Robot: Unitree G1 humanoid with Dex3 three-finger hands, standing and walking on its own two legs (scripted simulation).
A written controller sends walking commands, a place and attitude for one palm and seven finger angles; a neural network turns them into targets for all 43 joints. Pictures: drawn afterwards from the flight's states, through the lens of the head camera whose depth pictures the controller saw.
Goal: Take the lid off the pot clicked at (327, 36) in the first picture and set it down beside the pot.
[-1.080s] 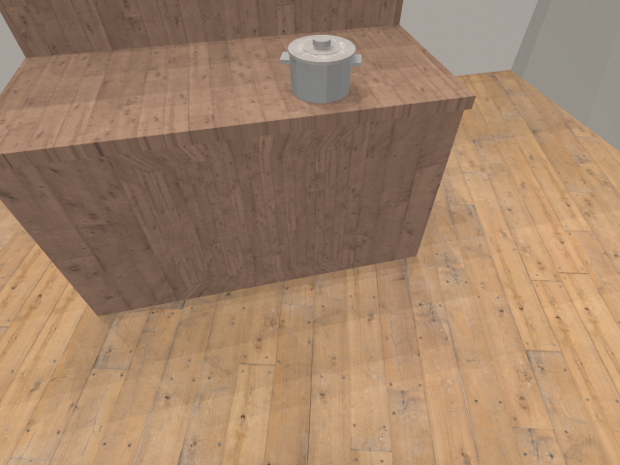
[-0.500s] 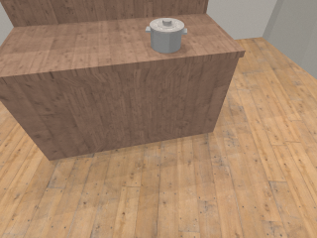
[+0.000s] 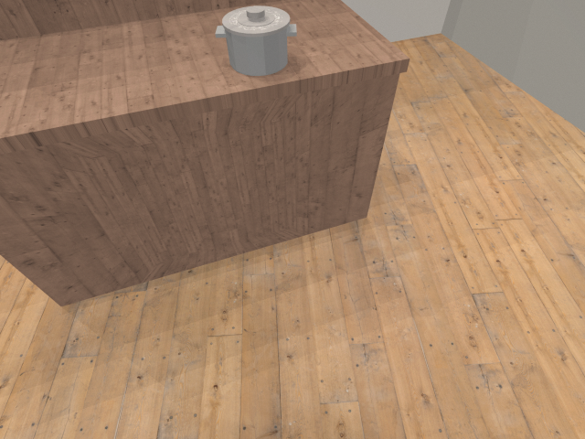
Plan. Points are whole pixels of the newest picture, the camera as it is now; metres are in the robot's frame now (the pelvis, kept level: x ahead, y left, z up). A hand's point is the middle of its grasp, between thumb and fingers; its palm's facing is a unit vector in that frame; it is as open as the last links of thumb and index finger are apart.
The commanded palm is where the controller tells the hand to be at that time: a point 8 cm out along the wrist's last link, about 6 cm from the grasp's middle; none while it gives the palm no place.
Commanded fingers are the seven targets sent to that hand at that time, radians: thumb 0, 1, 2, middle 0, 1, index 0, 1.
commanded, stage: walk to a spot facing it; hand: left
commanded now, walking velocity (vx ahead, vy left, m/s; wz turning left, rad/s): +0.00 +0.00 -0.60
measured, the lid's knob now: (255, 12) +1.05 +0.18 +0.11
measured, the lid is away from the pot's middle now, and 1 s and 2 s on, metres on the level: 0.00 0.00 0.00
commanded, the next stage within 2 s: turn to face it in 1.28 s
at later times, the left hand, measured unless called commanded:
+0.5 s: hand out of the picture +0.09 +0.20 -0.15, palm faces -0.15 -0.96 -0.25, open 7.4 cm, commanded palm none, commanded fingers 0.00 0.90 0.90 -0.20 -0.30 -0.20 -0.30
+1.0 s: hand (347, 306) +0.38 -0.07 -0.16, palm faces -0.59 -0.78 -0.22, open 7.4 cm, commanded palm none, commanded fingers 0.00 0.90 0.90 -0.20 -0.30 -0.20 -0.30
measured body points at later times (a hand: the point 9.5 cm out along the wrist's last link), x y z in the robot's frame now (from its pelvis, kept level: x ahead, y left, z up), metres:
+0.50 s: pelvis +0.02 +0.00 +0.01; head +0.05 +0.00 +0.46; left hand +0.10 +0.25 -0.13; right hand +0.10 -0.27 -0.11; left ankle +0.03 +0.14 -0.73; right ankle +0.01 -0.09 -0.72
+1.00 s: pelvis +0.16 -0.15 -0.01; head +0.19 -0.17 +0.44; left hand +0.41 -0.03 -0.14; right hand -0.03 -0.33 -0.16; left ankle +0.17 +0.03 -0.63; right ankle +0.21 -0.25 -0.73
